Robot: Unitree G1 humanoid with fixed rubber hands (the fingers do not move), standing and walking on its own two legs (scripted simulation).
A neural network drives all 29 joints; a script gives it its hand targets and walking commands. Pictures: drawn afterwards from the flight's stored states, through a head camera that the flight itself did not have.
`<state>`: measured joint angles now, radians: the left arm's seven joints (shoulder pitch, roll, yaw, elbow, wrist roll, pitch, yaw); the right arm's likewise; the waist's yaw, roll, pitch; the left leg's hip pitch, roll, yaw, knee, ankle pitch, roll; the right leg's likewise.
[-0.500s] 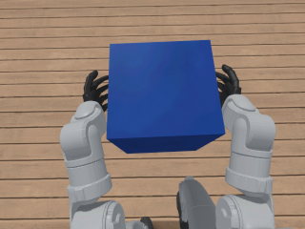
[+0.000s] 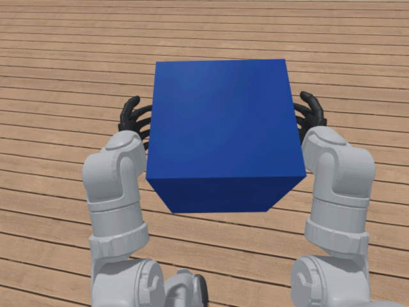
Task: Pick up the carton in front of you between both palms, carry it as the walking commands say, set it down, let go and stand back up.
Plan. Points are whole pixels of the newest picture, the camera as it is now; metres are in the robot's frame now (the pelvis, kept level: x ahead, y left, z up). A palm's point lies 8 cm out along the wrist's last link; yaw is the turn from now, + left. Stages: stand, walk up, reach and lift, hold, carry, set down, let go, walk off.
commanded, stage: carry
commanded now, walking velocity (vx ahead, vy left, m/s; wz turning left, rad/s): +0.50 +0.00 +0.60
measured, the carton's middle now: (219, 148) +0.38 +0.00 +0.09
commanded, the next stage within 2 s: none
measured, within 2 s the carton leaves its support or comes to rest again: neither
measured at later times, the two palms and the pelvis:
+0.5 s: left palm (107, 57) +0.60 +0.24 +0.16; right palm (232, 33) +0.68 -0.05 +0.16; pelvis +0.29 +0.01 +0.02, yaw +16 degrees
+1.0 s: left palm (92, 1) +0.87 +0.34 +0.18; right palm out of the picture +0.90 +0.05 +0.18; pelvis +0.54 +0.14 +0.05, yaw +10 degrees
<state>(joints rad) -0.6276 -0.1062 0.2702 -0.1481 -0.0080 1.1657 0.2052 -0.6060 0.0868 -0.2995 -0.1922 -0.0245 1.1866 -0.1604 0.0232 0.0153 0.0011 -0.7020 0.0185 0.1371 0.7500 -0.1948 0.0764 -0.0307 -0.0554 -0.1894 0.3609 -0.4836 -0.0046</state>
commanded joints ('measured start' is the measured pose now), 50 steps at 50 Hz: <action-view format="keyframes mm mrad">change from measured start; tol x32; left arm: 1 -513 -671 -573 -17 -176 7 -52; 50 -665 -849 -553 62 -153 -6 -41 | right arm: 1 -566 659 595 28 182 7 12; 50 -744 806 597 21 227 -31 52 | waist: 1 -113 -251 -397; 4 -116 307 -499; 23 -6 67 -504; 25 51 -363 -645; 50 -54 109 -445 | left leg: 1 397 -122 127 -127 12 34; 5 1003 250 -838 -371 220 319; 23 522 59 -255 -82 631 84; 26 -83 -91 -190 564 -349 -13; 28 -186 -37 -202 637 -288 -5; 42 628 -73 78 -251 -53 -52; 45 957 448 -789 -448 -229 112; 50 842 307 -327 -380 155 38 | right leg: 1 114 -173 -82 323 1284 -52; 4 -610 129 33 1123 -70 55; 20 -649 40 103 438 154 25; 23 -171 91 58 200 196 -16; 26 380 -395 818 21 333 -258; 40 -28 -151 236 62 593 -143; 42 -184 -102 158 277 605 -97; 44 -591 82 110 752 -70 7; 50 -791 -1 183 942 112 -54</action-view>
